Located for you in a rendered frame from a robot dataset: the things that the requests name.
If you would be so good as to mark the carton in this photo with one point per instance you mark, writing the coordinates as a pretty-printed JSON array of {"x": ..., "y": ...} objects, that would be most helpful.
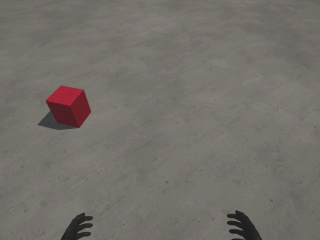
[{"x": 69, "y": 106}]

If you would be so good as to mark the left robot hand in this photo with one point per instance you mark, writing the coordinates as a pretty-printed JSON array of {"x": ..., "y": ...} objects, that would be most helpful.
[{"x": 71, "y": 232}]

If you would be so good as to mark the right robot hand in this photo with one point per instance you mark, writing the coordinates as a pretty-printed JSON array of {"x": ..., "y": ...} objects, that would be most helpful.
[{"x": 248, "y": 231}]

